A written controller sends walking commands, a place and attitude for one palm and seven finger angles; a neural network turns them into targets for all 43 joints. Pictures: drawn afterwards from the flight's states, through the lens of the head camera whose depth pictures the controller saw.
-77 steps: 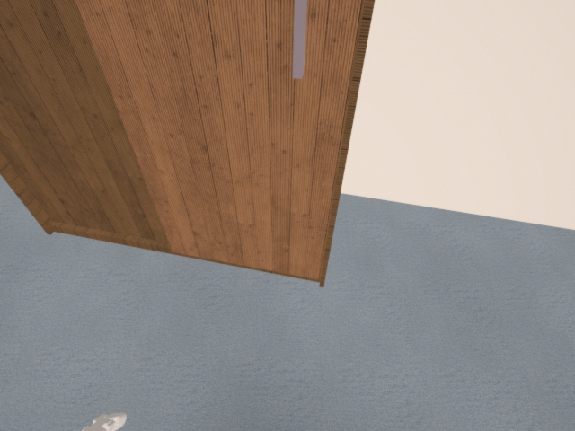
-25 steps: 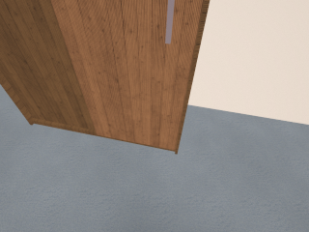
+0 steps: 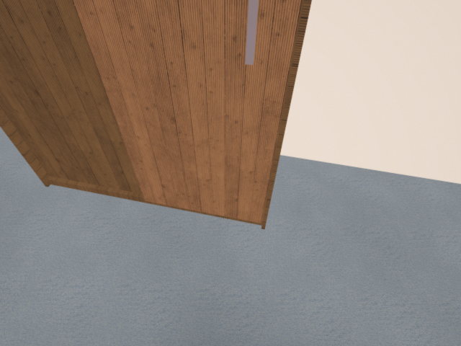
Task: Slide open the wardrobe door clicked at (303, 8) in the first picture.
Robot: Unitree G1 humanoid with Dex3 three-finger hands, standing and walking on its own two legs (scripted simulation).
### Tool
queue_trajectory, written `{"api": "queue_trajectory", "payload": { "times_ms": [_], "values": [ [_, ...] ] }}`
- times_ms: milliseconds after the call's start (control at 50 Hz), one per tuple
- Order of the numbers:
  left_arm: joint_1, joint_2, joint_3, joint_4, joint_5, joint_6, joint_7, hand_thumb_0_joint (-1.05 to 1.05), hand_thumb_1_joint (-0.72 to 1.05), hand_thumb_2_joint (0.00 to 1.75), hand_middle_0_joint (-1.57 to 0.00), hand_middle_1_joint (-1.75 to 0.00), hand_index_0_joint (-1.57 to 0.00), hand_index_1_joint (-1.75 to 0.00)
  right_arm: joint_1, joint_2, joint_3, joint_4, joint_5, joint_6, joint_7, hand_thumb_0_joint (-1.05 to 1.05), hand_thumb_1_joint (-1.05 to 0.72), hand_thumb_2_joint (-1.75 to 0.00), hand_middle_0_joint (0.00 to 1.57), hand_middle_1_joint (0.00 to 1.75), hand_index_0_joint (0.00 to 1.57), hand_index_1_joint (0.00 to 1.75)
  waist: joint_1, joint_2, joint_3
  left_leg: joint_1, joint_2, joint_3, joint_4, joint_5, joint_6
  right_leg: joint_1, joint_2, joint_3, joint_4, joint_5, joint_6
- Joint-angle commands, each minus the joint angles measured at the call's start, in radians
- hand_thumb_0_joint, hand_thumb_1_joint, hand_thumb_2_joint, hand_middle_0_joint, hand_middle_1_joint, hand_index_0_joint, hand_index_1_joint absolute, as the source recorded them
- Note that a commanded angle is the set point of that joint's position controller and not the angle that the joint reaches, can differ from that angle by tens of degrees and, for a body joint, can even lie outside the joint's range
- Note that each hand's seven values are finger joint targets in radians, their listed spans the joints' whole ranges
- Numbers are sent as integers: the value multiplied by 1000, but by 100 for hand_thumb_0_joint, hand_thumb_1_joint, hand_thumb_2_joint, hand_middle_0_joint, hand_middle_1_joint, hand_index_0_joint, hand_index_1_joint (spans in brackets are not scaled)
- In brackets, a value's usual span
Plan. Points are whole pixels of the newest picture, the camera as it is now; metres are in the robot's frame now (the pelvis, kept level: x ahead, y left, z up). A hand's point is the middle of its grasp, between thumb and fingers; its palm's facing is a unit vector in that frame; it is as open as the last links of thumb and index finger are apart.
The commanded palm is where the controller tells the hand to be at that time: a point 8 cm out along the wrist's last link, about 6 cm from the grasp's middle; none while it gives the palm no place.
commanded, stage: turn to face it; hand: right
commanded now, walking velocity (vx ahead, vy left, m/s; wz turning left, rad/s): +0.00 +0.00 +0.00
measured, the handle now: (253, 25) +0.79 -0.01 +0.21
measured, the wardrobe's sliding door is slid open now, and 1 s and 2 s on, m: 0.00 0.00 0.00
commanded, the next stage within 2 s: take the last steps up to it in 0.40 s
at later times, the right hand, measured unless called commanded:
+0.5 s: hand out of the picture +0.02 -0.21 -0.18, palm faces +0.08 +0.97 -0.25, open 7.4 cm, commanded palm none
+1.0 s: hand out of the picture -0.04 -0.12 -0.18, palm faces +0.18 +0.97 -0.16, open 7.4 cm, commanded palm none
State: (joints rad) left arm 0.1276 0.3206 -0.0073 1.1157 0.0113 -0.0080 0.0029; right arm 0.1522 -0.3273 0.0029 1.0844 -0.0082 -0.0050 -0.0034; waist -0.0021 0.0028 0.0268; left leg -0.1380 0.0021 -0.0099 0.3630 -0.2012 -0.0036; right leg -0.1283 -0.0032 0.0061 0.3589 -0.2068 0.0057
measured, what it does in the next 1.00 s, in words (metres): lifts its right foot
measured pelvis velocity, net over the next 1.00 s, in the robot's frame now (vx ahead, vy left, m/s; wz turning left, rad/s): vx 0.08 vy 0.03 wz -0.10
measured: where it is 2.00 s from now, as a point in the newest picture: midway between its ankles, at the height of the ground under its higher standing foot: (218, 322)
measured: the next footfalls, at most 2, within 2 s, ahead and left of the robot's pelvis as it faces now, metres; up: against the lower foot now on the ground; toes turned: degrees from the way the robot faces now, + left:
right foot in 1.18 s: +0.27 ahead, -0.08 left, +0.00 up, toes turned -13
left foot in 1.68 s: +0.47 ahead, +0.19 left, +0.00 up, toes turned +5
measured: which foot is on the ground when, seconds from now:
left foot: down 0.00-1.00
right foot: down 0.00-0.80, up 0.82-1.00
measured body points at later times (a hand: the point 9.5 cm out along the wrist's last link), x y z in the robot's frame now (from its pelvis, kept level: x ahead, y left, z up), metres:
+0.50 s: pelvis -0.01 -0.01 -0.01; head +0.00 -0.01 +0.44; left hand +0.05 +0.23 -0.16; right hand +0.02 -0.26 -0.16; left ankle +0.00 +0.12 -0.75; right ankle -0.01 -0.12 -0.75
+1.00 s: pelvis +0.08 +0.03 -0.01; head +0.09 +0.02 +0.44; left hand +0.12 +0.27 -0.16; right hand -0.04 -0.17 -0.16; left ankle +0.00 +0.10 -0.75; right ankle +0.07 -0.10 -0.68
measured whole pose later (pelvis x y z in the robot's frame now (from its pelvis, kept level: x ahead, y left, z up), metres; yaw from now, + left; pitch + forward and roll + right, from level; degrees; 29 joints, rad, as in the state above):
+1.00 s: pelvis +0.08 +0.03 -0.01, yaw -5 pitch +1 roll +1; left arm 0.27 0.19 0.05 1.10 0.03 0.01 0.00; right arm 0.49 -0.13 -0.02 1.14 -0.03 -0.04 -0.02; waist -0.02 0.00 0.00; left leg -0.04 -0.06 0.09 0.35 -0.33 0.08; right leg -0.52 -0.08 -0.06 1.03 -0.33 -0.01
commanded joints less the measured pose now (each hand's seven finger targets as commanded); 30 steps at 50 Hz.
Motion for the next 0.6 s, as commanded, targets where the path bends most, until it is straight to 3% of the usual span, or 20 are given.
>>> {"api": "queue_trajectory", "payload": {
  "times_ms": [0, 80, 220, 340, 400, 480, 520, 560, 580],
  "values": [
    [-42, 202, 41, -60, -4, -24, 13, 0, 90, 90, -20, -30, -20, -30, -30, -195, -36, -57, -2, -23, -11, 0, -90, -90, 20, 30, 20, 30, 0, -11, -50, 12, 117, -90, -57, 152, 27, 9, -116, 89, -55, 154, -26],
    [-41, 195, 41, -66, -3, -21, 11, 0, 90, 90, -20, -30, -20, -30, -28, -190, -39, -61, -3, -18, -13, 0, -90, -90, 20, 30, 20, 30, 0, -7, -48, 16, 122, -70, -40, 147, 21, -8, -112, 99, -43, 175, -28],
    [9, 97, 25, -71, -1, 5, 7, 0, 90, 90, -20, -30, -20, -30, 29, -105, -25, -66, -1, 6, -24, 0, -90, -90, 20, 30, 20, 30, -5, 3, -49, 4, 136, -47, 13, 151, 2, -62, -97, 100, 20, 205, -15],
    [36, 79, 35, -91, -1, 18, 5, 0, 90, 90, -20, -30, -20, -30, 49, -98, -36, -89, -4, 14, -30, 0, -90, -90, 20, 30, 20, 30, -5, 27, -50, -7, 153, -42, 43, 122, 10, -115, -80, 110, 83, 192, -15],
    [47, 64, 40, -99, 0, 23, 5, 0, 90, 90, -20, -30, -20, -30, 55, -91, -42, -101, -4, 18, -32, 0, -90, -90, 20, 30, 20, 30, -3, 31, -35, -31, 168, -45, 46, 69, 21, -147, -67, 112, 109, 150, -15],
    [69, 46, 44, -110, 3, 26, 4, 0, 90, 90, -20, -30, -20, -30, 59, -63, -46, -112, -6, 23, -32, 0, -90, -90, 20, 30, 20, 30, 2, 11, -16, -83, 152, -29, 56, -78, 18, -177, -69, 147, 97, 69, -29],
    [97, 39, 40, -90, 12, 19, 5, 0, 90, 90, -20, -30, -20, -30, 93, -22, -34, -93, -11, 20, -23, 0, -90, -90, 20, 30, 20, 30, 4, -28, -25, -94, 91, 5, 59, -313, -2, -178, -87, 208, -2, -236, -48],
    [118, 51, 52, -82, 17, 17, 6, 0, 90, 90, -20, -30, -20, -30, 125, 6, -31, -75, -21, 17, -13, 0, -90, -90, 20, 30, 20, 30, 7, -79, -7, -110, 44, 44, 134, -351, -5, -199, -127, 292, -105, -493, -83],
    [124, 62, 58, -81, 16, 14, 9, 0, 90, 90, -20, -30, -20, -30, 140, 22, -29, -68, -24, 13, -7, 0, -90, -90, 20, 30, 20, 30, 7, -111, 17, -123, 21, 61, 183, -315, -4, -209, -154, 341, -144, -551, -104]
  ]
}}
